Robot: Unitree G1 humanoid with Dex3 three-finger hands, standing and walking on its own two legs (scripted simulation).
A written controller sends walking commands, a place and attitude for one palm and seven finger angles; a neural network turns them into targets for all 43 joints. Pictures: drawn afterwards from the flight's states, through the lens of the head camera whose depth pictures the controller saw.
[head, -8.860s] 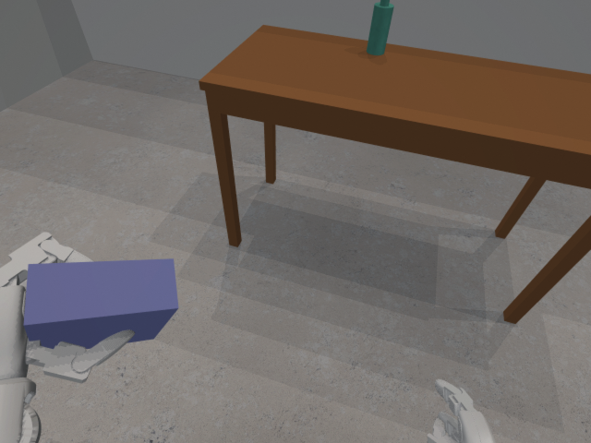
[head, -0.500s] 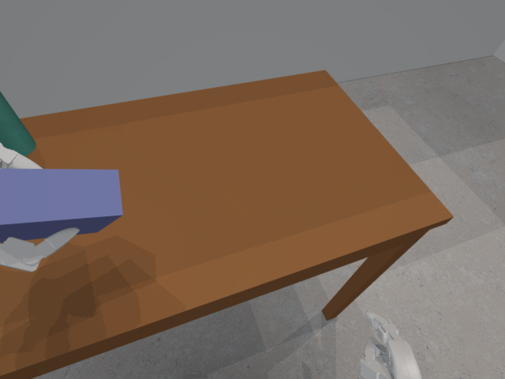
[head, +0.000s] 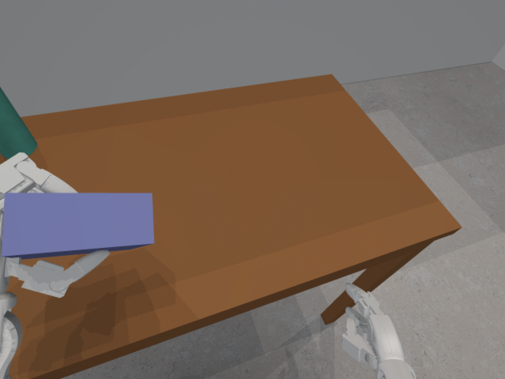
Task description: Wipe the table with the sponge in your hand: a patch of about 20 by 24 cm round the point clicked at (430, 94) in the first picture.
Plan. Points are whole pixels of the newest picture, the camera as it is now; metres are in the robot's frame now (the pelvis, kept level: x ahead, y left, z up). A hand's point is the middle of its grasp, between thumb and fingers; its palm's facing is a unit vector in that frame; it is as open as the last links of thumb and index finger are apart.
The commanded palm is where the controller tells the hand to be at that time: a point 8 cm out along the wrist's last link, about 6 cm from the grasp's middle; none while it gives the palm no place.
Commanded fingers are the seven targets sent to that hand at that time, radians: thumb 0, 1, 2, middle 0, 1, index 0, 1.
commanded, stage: shuffle to correct the standing spot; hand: left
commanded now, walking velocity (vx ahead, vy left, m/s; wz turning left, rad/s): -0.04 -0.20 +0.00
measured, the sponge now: (102, 227) +0.24 +0.21 +0.16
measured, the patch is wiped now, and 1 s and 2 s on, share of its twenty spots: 0.00 0.00 0.00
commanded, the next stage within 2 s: come to a stop and stand still in 0.32 s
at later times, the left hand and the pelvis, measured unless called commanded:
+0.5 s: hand (131, 247) +0.22 +0.17 +0.16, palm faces +0.30 -0.86 -0.41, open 9.5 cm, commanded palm +0.16 +0.21 +0.18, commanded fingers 0.00 0.10 1.30 -1.20 -1.60 -1.20 -1.60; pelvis +0.00 -0.07 +0.00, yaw +0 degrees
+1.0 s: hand (85, 235) +0.23 +0.23 +0.15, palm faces +0.35 -0.86 -0.36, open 9.5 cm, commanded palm +0.17 +0.26 +0.18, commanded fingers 0.00 0.10 1.30 -1.20 -1.60 -1.20 -1.60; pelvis +0.01 -0.02 +0.00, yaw +0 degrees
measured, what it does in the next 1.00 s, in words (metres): stands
